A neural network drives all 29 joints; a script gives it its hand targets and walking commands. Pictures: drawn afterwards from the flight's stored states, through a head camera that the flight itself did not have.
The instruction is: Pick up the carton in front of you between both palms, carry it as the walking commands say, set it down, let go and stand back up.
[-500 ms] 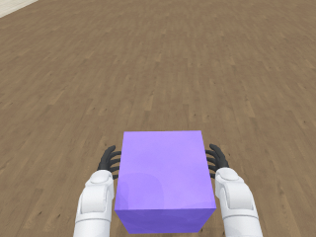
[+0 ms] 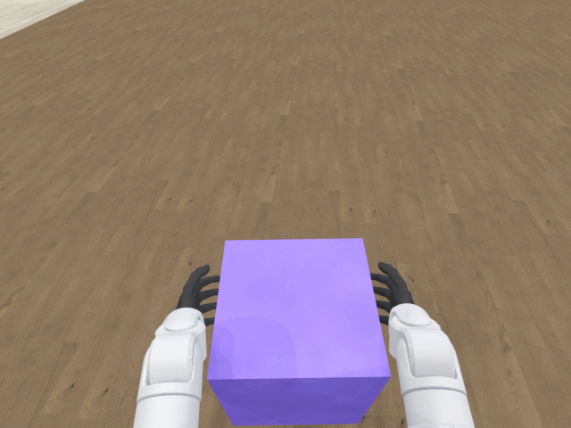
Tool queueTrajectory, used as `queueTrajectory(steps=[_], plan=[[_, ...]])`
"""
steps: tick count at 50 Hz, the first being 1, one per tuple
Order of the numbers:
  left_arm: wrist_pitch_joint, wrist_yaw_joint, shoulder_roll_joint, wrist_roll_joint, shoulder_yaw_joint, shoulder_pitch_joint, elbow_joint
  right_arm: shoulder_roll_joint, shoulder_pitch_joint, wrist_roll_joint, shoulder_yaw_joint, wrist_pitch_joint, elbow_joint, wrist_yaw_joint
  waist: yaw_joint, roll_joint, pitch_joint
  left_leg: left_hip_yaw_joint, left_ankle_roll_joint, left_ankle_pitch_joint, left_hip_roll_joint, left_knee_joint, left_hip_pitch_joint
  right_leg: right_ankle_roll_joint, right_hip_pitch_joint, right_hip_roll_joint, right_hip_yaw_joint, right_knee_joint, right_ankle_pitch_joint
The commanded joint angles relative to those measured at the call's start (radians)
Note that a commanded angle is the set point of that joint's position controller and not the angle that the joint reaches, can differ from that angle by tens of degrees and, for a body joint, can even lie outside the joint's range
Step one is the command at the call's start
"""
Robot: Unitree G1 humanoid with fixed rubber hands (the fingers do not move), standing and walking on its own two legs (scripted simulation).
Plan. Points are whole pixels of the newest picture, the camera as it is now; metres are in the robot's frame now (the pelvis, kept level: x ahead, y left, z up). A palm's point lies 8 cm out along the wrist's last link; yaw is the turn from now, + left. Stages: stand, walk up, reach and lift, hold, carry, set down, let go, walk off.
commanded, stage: carry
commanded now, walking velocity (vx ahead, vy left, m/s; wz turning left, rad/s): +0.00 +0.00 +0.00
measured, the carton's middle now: (294, 336) +0.29 +0.00 -0.04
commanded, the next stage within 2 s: hold in 0.20 s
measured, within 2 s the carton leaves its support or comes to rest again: neither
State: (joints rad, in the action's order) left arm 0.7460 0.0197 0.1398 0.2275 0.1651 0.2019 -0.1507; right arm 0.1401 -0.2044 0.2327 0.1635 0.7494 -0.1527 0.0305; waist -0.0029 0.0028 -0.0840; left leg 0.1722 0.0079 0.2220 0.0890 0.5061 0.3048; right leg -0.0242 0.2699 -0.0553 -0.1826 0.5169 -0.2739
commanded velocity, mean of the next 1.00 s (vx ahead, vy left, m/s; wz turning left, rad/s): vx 0.00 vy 0.00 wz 0.00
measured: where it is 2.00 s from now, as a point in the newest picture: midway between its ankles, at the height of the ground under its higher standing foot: outside the picture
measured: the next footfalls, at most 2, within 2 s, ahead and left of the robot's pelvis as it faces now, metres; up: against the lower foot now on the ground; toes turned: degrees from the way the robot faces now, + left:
none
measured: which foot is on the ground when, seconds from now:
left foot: down 0.00-1.00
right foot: down 0.00-1.00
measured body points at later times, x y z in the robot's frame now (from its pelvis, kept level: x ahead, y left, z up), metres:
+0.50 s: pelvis -0.03 +0.01 +0.00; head -0.04 +0.01 +0.45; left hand +0.30 +0.13 +0.03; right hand +0.27 -0.17 +0.02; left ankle +0.03 +0.14 -0.74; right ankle +0.00 -0.10 -0.74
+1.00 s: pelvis -0.06 +0.02 -0.08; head +0.16 +0.00 +0.31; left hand +0.35 +0.15 -0.17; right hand +0.35 -0.15 -0.18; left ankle +0.03 +0.14 -0.74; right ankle +0.00 -0.10 -0.74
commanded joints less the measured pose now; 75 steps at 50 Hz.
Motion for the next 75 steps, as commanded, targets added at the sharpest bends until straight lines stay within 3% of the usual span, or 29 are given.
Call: queueTrajectory(steps=[1,10,11,14,17,19,23,26,30,35,39,44,48,51,54,58,65,75], plan=[[-0.045,-0.216,0.888,-0.253,-0.565,0.479,0.089,0.887,-0.484,-0.261,-0.575,-0.047,0.096,-0.225,0.000,-0.003,-0.275,-0.091,-0.004,-0.173,0.087,-0.054,-0.115,-0.001,-0.078,-0.117,0.112,-0.085,0.219],[-0.045,-0.216,0.889,-0.253,-0.565,0.479,0.087,0.888,-0.485,-0.262,-0.575,-0.047,0.095,-0.226,0.000,-0.004,-0.277,-0.091,-0.002,-0.165,0.087,-0.054,-0.113,-0.004,-0.074,-0.117,0.114,-0.086,0.215],[-0.041,-0.225,0.914,-0.248,-0.560,0.371,0.115,0.921,-0.378,-0.260,-0.561,-0.044,0.104,-0.235,0.006,-0.042,-0.180,-0.227,-0.040,-0.363,-0.189,-0.087,-0.267,-0.010,-0.201,0.105,0.276,-0.130,0.501],[-0.062,-0.225,0.884,-0.228,-0.548,0.428,0.118,0.883,-0.415,-0.221,-0.535,-0.068,0.096,-0.225,0.002,-0.031,-0.220,-0.255,-0.033,-0.364,-0.181,-0.124,-0.267,0.013,-0.307,0.108,0.295,-0.126,0.541],[-0.069,-0.240,0.896,-0.246,-0.567,0.478,0.107,0.885,-0.447,-0.214,-0.525,-0.077,0.075,-0.224,-0.010,-0.024,-0.181,-0.247,-0.016,-0.233,-0.190,-0.146,-0.201,0.013,-0.349,0.117,0.279,-0.153,0.385],[-0.078,-0.234,0.905,-0.212,-0.515,0.519,0.048,0.897,-0.542,-0.228,-0.527,-0.086,0.040,-0.240,0.022,-0.018,-0.156,-0.247,-0.028,-0.154,-0.187,-0.146,-0.204,0.016,-0.301,0.117,0.278,-0.151,0.263],[-0.109,-0.239,0.946,-0.146,-0.377,0.673,-0.139,0.918,-0.746,-0.194,-0.443,-0.121,-0.143,-0.284,0.057,-0.009,-0.072,-0.244,-0.041,0.065,-0.172,-0.128,-0.131,0.000,-0.203,0.109,0.273,-0.138,-0.024],[-0.150,-0.248,0.956,-0.087,-0.260,0.814,-0.291,0.919,-0.878,-0.124,-0.310,-0.176,-0.323,-0.309,0.060,0.010,-0.047,-0.248,-0.040,0.167,-0.159,-0.108,-0.092,-0.016,-0.138,0.112,0.271,-0.102,-0.140],[-0.204,-0.220,0.878,0.034,-0.058,0.906,-0.448,0.827,-0.942,0.012,-0.067,-0.241,-0.532,-0.295,0.042,0.023,0.001,-0.244,-0.029,0.221,-0.160,-0.038,-0.025,-0.024,0.009,0.125,0.265,-0.031,-0.189],[-0.302,-0.178,0.718,0.137,0.111,0.886,-0.490,0.675,-0.915,0.128,0.101,-0.330,-0.608,-0.250,0.054,-0.001,-0.072,-0.218,-0.017,0.096,-0.181,0.080,0.141,-0.008,0.187,0.145,0.246,0.084,-0.080],[-0.428,-0.169,0.734,0.114,0.067,0.899,-0.479,0.686,-0.910,0.111,0.040,-0.450,-0.623,-0.241,0.055,-0.005,-0.237,-0.213,0.001,-0.050,-0.203,0.197,0.216,-0.002,0.309,0.171,0.240,0.194,0.046],[-0.561,-0.187,0.875,0.012,-0.138,0.991,-0.412,0.813,-1.012,0.012,-0.171,-0.585,-0.552,-0.239,0.056,-0.028,-0.617,-0.197,0.023,-0.206,-0.223,0.371,0.298,0.012,0.367,0.195,0.233,0.354,0.206],[-0.592,-0.190,0.919,-0.090,-0.336,1.047,-0.288,0.885,-1.070,-0.084,-0.371,-0.614,-0.418,-0.224,0.071,-0.038,-1.027,-0.193,0.035,-0.359,-0.232,0.510,0.348,0.032,0.386,0.204,0.232,0.505,0.362],[-0.572,-0.189,0.927,-0.136,-0.409,1.040,-0.252,0.895,-1.070,-0.119,-0.436,-0.591,-0.372,-0.209,0.075,-0.042,-1.139,-0.190,0.044,-0.363,-0.238,0.576,0.415,0.045,0.471,0.210,0.224,0.574,0.357],[-0.533,-0.200,0.928,-0.147,-0.403,1.024,-0.293,0.903,-1.045,-0.116,-0.423,-0.552,-0.419,-0.210,0.078,-0.049,-1.063,-0.182,0.047,-0.236,-0.241,0.610,0.547,0.046,0.583,0.217,0.218,0.606,0.242],[-0.495,-0.212,0.908,-0.123,-0.319,1.040,-0.383,0.898,-1.040,-0.090,-0.344,-0.513,-0.530,-0.217,0.087,-0.055,-0.922,-0.173,0.037,-0.099,-0.241,0.649,0.714,0.040,0.742,0.217,0.213,0.640,0.106],[-0.503,-0.202,0.856,-0.094,-0.209,1.099,-0.469,0.857,-1.108,-0.069,-0.244,-0.526,-0.630,-0.194,0.103,-0.063,-0.906,-0.158,0.044,-0.105,-0.250,0.756,0.893,0.040,0.904,0.224,0.209,0.746,0.104],[-0.533,-0.175,0.785,-0.151,-0.215,1.257,-0.432,0.803,-1.284,-0.130,-0.295,-0.563,-0.613,-0.123,0.133,-0.088,-1.069,-0.125,0.067,-0.103,-0.258,0.945,1.044,0.053,0.967,0.242,0.193,0.937,0.125]])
